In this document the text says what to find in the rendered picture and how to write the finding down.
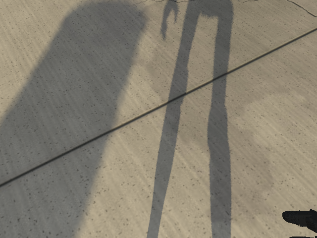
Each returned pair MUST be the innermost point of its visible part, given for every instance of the right robot hand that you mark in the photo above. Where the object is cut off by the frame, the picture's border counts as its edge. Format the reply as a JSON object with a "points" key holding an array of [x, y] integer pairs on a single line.
{"points": [[302, 218]]}

